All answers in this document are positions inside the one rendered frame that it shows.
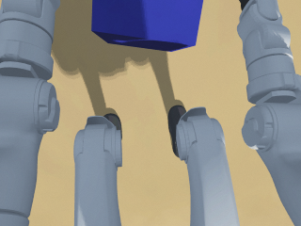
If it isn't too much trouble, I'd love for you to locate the robot left foot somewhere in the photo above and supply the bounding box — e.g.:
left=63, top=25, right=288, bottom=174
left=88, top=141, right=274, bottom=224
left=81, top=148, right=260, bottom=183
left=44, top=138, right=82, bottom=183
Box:
left=104, top=113, right=122, bottom=140

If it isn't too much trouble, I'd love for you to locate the robot left upper arm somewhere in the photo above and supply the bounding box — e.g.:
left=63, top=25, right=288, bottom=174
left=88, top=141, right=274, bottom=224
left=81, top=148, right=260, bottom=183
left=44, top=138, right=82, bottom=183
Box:
left=0, top=75, right=60, bottom=226

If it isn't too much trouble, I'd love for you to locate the carton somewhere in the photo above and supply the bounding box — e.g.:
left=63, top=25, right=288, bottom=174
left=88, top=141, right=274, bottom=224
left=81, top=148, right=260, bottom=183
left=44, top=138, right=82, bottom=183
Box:
left=91, top=0, right=203, bottom=52

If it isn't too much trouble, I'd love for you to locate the right robot shin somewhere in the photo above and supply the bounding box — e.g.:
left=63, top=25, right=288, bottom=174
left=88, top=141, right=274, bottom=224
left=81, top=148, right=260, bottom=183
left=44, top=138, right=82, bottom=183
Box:
left=176, top=106, right=226, bottom=146

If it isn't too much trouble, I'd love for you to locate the robot right upper arm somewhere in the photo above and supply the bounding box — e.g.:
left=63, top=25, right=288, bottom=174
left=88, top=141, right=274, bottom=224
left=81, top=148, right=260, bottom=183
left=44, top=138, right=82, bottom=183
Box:
left=241, top=103, right=301, bottom=226

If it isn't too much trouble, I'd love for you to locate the right robot forearm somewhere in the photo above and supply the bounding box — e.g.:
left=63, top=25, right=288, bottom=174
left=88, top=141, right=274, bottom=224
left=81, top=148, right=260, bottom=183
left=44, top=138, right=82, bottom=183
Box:
left=236, top=0, right=301, bottom=105

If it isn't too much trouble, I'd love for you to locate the right robot hand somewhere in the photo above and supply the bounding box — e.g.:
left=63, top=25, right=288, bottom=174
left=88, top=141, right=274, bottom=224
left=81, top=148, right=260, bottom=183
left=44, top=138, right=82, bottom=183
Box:
left=239, top=0, right=249, bottom=11

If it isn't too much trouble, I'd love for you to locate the left robot forearm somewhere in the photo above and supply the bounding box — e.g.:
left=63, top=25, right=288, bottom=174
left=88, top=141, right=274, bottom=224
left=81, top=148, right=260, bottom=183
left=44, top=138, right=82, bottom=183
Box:
left=0, top=0, right=60, bottom=81

